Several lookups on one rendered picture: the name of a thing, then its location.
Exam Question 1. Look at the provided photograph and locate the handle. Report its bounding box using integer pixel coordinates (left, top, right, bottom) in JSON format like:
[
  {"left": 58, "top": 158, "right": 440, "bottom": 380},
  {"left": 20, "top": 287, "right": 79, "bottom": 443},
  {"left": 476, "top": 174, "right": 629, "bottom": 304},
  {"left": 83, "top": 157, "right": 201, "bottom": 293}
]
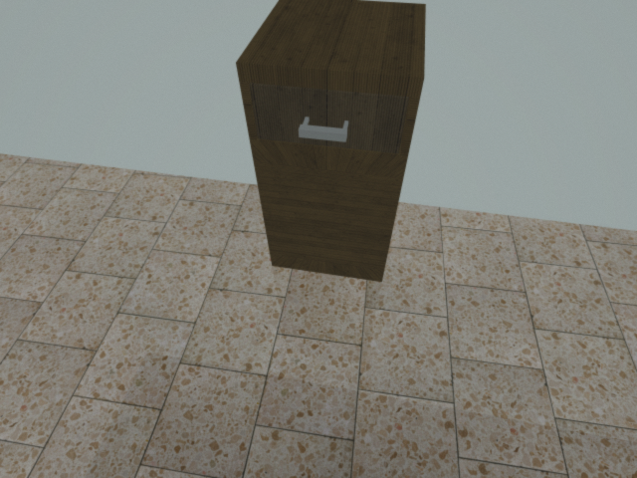
[{"left": 299, "top": 117, "right": 348, "bottom": 142}]

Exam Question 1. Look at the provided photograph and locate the cabinet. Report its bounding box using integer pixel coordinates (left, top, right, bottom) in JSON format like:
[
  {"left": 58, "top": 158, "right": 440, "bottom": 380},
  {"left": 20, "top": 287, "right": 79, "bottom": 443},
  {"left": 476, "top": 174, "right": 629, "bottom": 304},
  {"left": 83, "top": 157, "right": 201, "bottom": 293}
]
[{"left": 236, "top": 0, "right": 426, "bottom": 282}]

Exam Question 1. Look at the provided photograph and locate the drawer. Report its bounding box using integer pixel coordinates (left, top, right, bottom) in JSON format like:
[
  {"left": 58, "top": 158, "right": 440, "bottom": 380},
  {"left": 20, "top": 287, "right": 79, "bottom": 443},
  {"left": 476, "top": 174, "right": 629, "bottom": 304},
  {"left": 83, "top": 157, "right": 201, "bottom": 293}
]
[{"left": 249, "top": 83, "right": 409, "bottom": 153}]

